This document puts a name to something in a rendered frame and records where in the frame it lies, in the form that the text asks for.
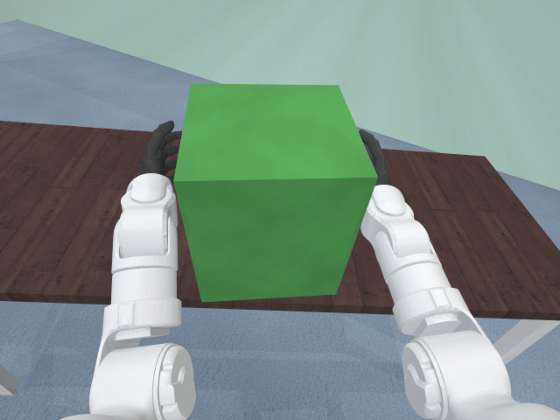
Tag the table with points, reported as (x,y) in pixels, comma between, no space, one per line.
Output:
(60,199)

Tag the left robot upper arm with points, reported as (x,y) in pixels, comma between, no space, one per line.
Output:
(143,383)

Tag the right robot forearm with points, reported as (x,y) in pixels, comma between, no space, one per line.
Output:
(425,302)

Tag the left robot hand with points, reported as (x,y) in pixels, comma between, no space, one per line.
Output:
(154,158)

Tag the left robot forearm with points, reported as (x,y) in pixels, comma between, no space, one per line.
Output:
(144,300)

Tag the carton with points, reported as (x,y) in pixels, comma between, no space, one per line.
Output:
(273,182)

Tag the right robot hand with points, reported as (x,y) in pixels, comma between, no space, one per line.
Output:
(377,157)

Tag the right robot upper arm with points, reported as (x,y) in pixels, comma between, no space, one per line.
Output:
(459,376)

